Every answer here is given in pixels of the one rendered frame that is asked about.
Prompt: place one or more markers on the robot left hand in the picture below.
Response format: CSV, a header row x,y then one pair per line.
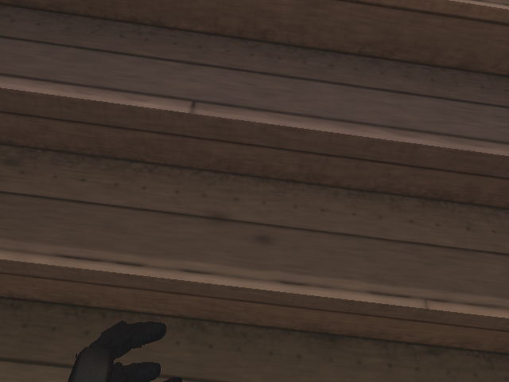
x,y
96,362

